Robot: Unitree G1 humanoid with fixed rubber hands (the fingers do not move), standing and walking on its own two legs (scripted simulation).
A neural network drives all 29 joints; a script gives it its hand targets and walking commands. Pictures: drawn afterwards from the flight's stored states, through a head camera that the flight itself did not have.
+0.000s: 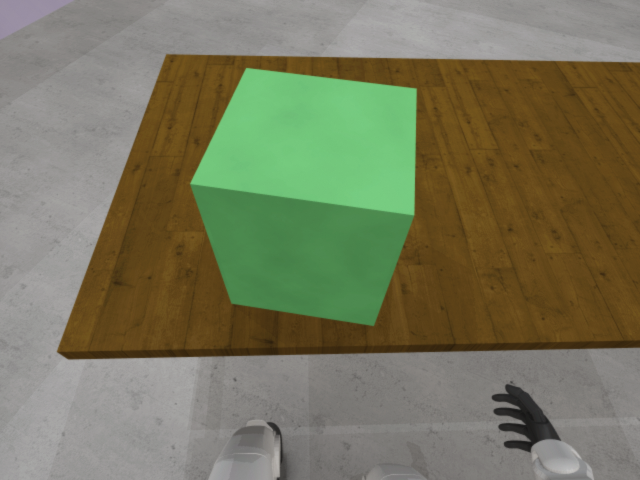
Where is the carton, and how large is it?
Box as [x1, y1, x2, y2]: [190, 68, 416, 325]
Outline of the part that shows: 246,68 190,183 231,303 373,325 413,217 416,89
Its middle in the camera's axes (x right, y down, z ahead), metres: -0.01 -0.05 +0.52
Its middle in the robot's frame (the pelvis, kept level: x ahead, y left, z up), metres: +0.43 +0.03 +0.07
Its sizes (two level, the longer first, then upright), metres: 0.210 0.200 0.250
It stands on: a table, 0.69 m high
